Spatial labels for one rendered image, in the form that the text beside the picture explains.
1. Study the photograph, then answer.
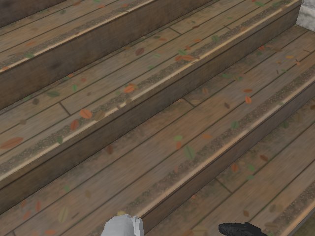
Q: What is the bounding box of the left robot thigh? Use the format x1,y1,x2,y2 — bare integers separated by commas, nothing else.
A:
100,214,145,236

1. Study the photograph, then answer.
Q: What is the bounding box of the right robot hand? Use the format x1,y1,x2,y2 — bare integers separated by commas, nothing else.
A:
219,222,268,236

